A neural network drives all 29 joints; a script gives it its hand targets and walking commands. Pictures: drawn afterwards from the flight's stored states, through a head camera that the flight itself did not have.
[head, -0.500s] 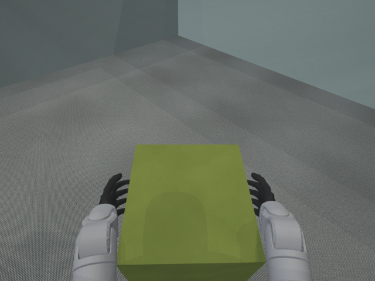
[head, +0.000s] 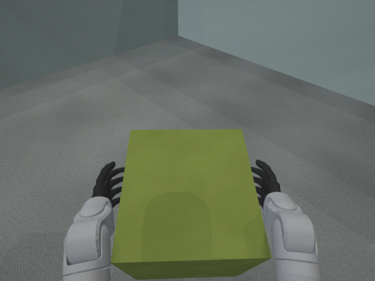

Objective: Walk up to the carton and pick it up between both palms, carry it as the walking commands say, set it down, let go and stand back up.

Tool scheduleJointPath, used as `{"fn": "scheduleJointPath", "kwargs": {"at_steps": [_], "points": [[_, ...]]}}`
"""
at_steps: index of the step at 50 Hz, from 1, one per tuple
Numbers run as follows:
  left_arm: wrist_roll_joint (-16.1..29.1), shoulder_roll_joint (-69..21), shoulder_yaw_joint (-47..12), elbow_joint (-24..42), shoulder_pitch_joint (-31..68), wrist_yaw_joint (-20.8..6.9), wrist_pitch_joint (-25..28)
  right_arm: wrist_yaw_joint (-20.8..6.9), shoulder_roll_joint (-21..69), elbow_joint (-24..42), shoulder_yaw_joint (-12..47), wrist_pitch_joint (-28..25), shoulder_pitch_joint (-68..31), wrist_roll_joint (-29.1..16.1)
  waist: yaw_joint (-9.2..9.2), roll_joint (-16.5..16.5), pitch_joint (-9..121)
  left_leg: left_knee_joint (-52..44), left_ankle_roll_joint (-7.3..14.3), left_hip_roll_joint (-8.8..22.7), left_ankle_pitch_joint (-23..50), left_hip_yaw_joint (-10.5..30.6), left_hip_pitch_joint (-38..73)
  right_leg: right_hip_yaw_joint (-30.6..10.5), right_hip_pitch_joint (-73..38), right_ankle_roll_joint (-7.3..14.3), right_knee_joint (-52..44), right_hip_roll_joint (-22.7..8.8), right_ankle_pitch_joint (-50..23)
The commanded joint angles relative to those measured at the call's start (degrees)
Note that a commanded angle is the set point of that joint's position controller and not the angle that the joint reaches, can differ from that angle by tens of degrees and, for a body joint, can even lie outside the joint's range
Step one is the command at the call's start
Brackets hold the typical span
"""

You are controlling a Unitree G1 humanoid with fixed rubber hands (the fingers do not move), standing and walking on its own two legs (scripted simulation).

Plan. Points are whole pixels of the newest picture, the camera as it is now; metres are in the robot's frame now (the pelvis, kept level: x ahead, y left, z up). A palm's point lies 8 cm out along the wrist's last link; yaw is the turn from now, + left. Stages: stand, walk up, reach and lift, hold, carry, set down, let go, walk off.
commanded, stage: carry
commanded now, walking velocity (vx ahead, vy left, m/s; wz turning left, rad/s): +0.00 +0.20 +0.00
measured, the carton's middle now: (186, 207) +0.30 +0.00 +0.01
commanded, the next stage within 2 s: none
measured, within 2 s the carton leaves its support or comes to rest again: neither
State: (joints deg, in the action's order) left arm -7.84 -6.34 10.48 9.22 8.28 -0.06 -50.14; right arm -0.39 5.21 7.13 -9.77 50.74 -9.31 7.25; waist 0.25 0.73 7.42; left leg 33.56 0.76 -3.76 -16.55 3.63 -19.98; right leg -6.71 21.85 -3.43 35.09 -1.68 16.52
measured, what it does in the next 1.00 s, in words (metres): steps to the left: right foot, then left foot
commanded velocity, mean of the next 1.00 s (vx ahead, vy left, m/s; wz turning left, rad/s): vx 0.00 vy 0.20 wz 0.00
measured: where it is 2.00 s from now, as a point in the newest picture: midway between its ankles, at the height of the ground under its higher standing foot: outside the picture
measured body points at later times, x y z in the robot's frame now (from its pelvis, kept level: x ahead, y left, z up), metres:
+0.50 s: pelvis -0.03 +0.04 -0.01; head -0.07 +0.03 +0.44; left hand +0.23 +0.18 +0.10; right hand +0.19 -0.15 +0.08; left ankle +0.01 +0.12 -0.73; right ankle -0.04 -0.05 -0.73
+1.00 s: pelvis -0.04 +0.15 +0.00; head -0.05 +0.16 +0.45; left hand +0.20 +0.31 +0.08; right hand +0.19 -0.02 +0.08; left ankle -0.03 +0.25 -0.73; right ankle -0.07 +0.02 -0.68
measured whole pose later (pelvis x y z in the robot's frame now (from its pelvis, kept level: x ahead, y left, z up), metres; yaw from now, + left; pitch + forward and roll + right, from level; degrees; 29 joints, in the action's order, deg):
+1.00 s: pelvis -0.04 +0.15 +0.00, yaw -3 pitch +5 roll +0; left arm -0.6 -7.3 8.4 31.7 -3.9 3.8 -66.5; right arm 4.5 7.7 30.6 -6.5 66.6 3.9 1.2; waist -0.5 1.2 6.9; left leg 33.1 2.3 1.1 -16.0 -6.4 -21.8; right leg 5.8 29.8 -3.3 56.0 -6.7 30.5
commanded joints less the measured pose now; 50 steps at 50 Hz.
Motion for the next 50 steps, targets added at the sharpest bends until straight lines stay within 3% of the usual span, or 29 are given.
{"fn": "scheduleJointPath", "kwargs": {"at_steps": [1,3,6,9,12,13,14,15,16,17,18,20,24,25,26,27,28,29,30,32,38,41,42,43,44,45,46,48,50], "points": [[16.77,-43.43,-42.46,9.26,21.42,-7.35,-4.98,-6.67,44.72,9.75,41.25,4.18,-21.31,-15.84,-0.06,-1.98,14.54,-2.14,3.43,9.09,24.9,2.86,5.97,2.67,-2.0,2.99,4.7,-5.26,-18.7],[18.07,-42.77,-43.08,13.23,20.08,-6.16,-7.91,-5.08,43.74,13.84,41.43,6.97,-19.09,-16.22,-0.45,-5.21,13.52,-3.72,5.44,10.14,24.67,5.14,3.37,5.09,-1.32,2.76,6.22,-3.55,-11.18],[19.94,-42.1,-43.57,18.9,17.69,-4.4,-11.76,-2.67,42.85,20.7,42.64,10.86,-17.33,-17.18,-0.99,-3.04,11.75,-2.87,5.09,9.12,19.7,3.4,0.31,5.96,-1.84,2.91,3.96,-4.18,-9.76],[19.89,-39.42,-42.91,21.64,13.71,-2.36,-14.83,-0.74,41.0,24.46,42.64,14.06,-13.86,-17.59,-1.24,3.61,11.77,2.15,2.65,5.56,11.44,-1.37,-3.95,0.78,-4.0,3.88,0.36,-9.05,-15.8],[19.16,-37.6,-42.4,22.56,10.69,-0.78,-16.63,0.34,39.21,26.58,42.35,15.9,-11.47,-17.88,-0.61,10.57,10.58,5.33,0.9,2.75,-3.88,-5.23,-4.44,-5.88,-1.87,6.35,-6.81,-14.43,-10.64],[18.86,-37.22,-42.23,22.88,9.99,-0.33,-17.07,0.53,38.79,26.9,42.35,16.35,-11.26,-18.28,-0.35,10.33,9.18,3.47,0.87,2.9,-6.14,-5.58,-1.56,-5.1,1.85,6.12,-7.74,-13.91,-5.33],[18.64,-36.89,-42.22,23.44,10.12,0.04,-17.43,0.69,38.69,27.06,42.26,16.63,-11.48,-18.69,-0.14,6.66,6.95,-1.19,1.27,3.96,-5.78,-3.98,1.03,-1.58,6.28,4.84,-5.53,-11.2,0.39],[18.73,-36.61,-42.47,24.83,10.38,0.16,-17.81,0.87,38.24,27.57,41.9,16.76,-11.47,-18.84,-0.19,-4.21,5.03,-9.67,2.44,8.57,-4.23,3.66,0.58,5.45,9.51,2.37,3.31,-5.67,4.75],[19.01,-36.52,-42.67,26.36,11.52,0.28,-18.21,1.08,37.98,27.66,41.22,16.91,-10.2,-18.76,-0.11,-13.0,5.95,-15.09,5.42,14.83,-0.02,12.03,1.24,11.48,11.76,0.64,13.76,-1.07,8.07],[19.34,-36.15,-42.54,26.64,12.62,0.31,-18.4,1.29,37.57,27.75,40.25,17.07,-9.54,-18.18,0.21,-13.87,5.93,-16.02,9.04,17.93,4.39,13.3,-0.76,12.02,10.76,0.69,22.01,-0.81,15.06],[19.39,-36.16,-41.78,24.95,11.96,0.13,-18.56,1.44,37.18,27.81,39.68,17.25,-9.38,-17.65,0.09,-10.94,5.39,-15.47,11.27,17.7,7.69,11.08,-3.15,11.98,8.93,0.93,26.24,-1.43,16.34],[19.79,-36.45,-41.13,23.38,10.3,-0.13,-18.68,1.78,37.34,28.12,40.12,17.48,-10.28,-17.62,-0.49,-7.55,4.91,-13.6,10.55,15.69,10.51,6.48,-3.43,12.53,7.11,1.79,22.61,-2.02,14.53],[19.07,-35.92,-39.76,22.18,7.15,0.49,-18.61,2.38,37.26,27.6,41.14,17.9,-8.37,-17.7,-1.19,-6.1,8.79,-6.63,6.89,12.19,14.08,0.81,-0.24,16.26,-6.22,2.43,-6.81,-1.08,1.45],[18.5,-35.38,-38.74,21.47,5.93,0.64,-18.58,2.52,36.88,27.01,41.11,17.98,-7.7,-17.67,-1.45,-1.39,9.84,-1.14,4.52,10.38,10.14,-1.21,-6.93,9.9,-15.07,3.25,-11.63,-6.35,-0.18],[17.89,-34.42,-37.9,20.9,4.38,0.83,-18.49,2.65,36.53,27.04,41.33,18.29,-6.64,-17.52,-1.97,12.15,9.25,8.85,1.31,5.17,-5.26,-5.91,-20.86,-8.4,-21.77,7.53,-17.24,-21.49,-5.55],[17.39,-34.21,-37.57,20.08,4.13,1.05,-18.34,2.26,35.52,28.26,42.53,18.56,-8.97,-18.26,-1.21,19.43,7.38,20.22,-1.2,4.5,-15.5,-8.11,-23.89,-18.5,-15.67,14.29,-20.36,-31.57,-15.06],[17.89,-35.29,-38.09,21.57,6.23,0.72,-18.21,1.99,37.87,28.47,43.43,18.26,-12.02,-19.48,-0.87,9.91,5.46,27.07,-1.64,7.02,-13.22,-3.88,-21.64,-14.68,-12.03,14.5,-20.14,-28.44,-13.97],[18.26,-36.37,-38.58,23.12,8.16,0.41,-17.74,1.54,39.71,28.78,44.21,17.83,-13.94,-20.53,-1.06,4.22,4.2,29.48,-1.82,7.22,-9.49,-2.54,-19.78,-9.49,-8.37,13.21,-20.28,-25.47,-7.75],[18.62,-37.4,-39.3,24.33,9.74,0.12,-17.22,1.29,40.92,28.74,44.26,17.22,-14.77,-20.77,-0.92,1.75,3.6,29.91,-2.02,7.3,-5.35,-2.19,-18.27,-4.61,-6.5,11.26,-19.81,-21.98,-3.68],[19.09,-38.28,-39.89,24.35,8.58,-0.26,-16.97,1.3,41.76,28.64,44.12,16.79,-12.95,-20.62,-0.53,5.29,2.94,25.54,-3.03,6.59,-1.46,-5.23,-15.6,2.44,-5.83,8.12,-18.72,-17.74,-4.22],[19.97,-35.8,-40.41,25.46,5.85,-0.78,-17.17,2.44,39.92,28.66,43.84,17.12,-8.6,-18.87,-0.76,13.36,4.96,10.44,-2.67,4.33,-3.71,-9.67,-8.99,5.3,-8.3,7.62,-16.12,-17.01,-11.94],[20.29,-35.71,-41.66,26.12,5.48,-0.58,-17.37,2.37,38.95,28.37,43.13,17.17,-6.51,-18.53,-0.29,13.75,7.45,-4.11,-1.49,3.88,-0.92,-11.29,-3.15,6.24,-9.94,6.86,-10.71,-16.49,-15.47],[20.25,-35.65,-42.2,26.59,5.49,-0.51,-17.39,2.28,38.53,28.33,42.77,17.1,-5.89,-18.46,-0.41,11.32,9.01,-8.63,-1.24,3.27,0.3,-12.55,1.54,7.62,-8.9,5.64,-7.1,-14.97,-16.47],[20.14,-35.15,-42.6,26.77,5.32,-0.4,-17.37,2.12,37.95,28.36,42.47,17.0,-5.95,-18.33,-0.6,6.29,9.96,-13.2,-1.09,5.04,3.21,-10.92,6.51,9.76,-6.0,3.92,-1.94,-13.15,-15.29],[19.86,-34.48,-42.9,26.54,5.41,-0.25,-17.42,1.88,37.2,28.02,42.01,16.92,-5.78,-18.28,-0.64,-0.62,10.16,-14.32,-0.29,11.03,10.88,-4.54,11.95,11.49,1.29,1.62,3.76,-11.13,-5.54],[20.52,-35.1,-43.97,27.56,6.49,-0.45,-17.46,1.69,36.45,27.14,40.95,16.45,-4.59,-17.36,-0.15,-15.47,9.08,-12.46,5.31,20.85,29.08,7.62,14.02,17.36,11.88,-1.2,10.49,-4.4,10.03],[20.96,-37.26,-44.73,28.02,8.66,-0.74,-17.27,1.18,38.41,28.26,41.09,16.08,-5.4,-18.09,0.82,-18.96,9.79,-11.12,9.88,21.83,37.2,6.77,12.91,15.69,12.28,-0.79,20.57,-3.55,20.56],[22.15,-40.82,-46.1,29.26,11.73,-1.3,-16.42,0.35,40.92,30.45,41.74,15.1,-8.68,-19.05,0.08,-13.35,8.85,-9.09,10.03,18.91,33.84,1.27,8.84,12.6,11.43,-0.01,28.17,-3.53,18.27],[21.75,-40.54,-46.3,29.17,10.41,-1.09,-16.09,0.01,40.89,29.71,42.08,14.8,-7.51,-19.0,-0.26,-11.82,8.8,-8.32,9.3,16.4,27.47,-1.58,8.05,13.79,10.72,1.07,24.59,-3.14,13.98]]}}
